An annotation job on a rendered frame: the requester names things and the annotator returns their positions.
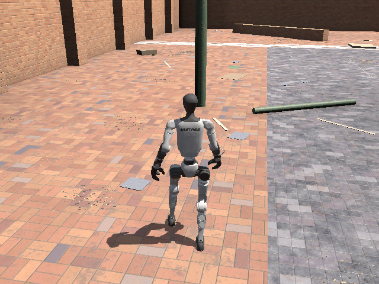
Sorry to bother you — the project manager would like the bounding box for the right robot thigh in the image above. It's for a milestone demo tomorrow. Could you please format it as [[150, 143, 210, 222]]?
[[197, 166, 210, 213]]

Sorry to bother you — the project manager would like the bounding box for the robot right hand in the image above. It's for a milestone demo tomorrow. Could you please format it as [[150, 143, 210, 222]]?
[[208, 158, 221, 169]]

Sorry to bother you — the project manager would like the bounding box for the left robot upper arm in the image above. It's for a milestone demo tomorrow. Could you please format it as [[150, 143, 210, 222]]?
[[161, 119, 178, 153]]

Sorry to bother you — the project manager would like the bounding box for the robot right forearm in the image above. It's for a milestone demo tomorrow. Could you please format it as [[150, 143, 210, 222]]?
[[212, 142, 221, 162]]

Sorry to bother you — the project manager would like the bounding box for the robot left forearm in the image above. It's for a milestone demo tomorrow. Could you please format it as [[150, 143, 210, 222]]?
[[153, 143, 166, 169]]

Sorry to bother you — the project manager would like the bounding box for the right robot upper arm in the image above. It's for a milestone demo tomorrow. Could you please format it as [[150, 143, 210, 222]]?
[[202, 119, 218, 151]]

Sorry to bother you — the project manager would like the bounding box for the left robot shin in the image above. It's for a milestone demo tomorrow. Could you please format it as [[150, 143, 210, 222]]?
[[169, 185, 177, 219]]

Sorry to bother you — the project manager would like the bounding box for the robot left hand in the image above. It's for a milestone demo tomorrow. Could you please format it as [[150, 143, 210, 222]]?
[[151, 166, 165, 181]]

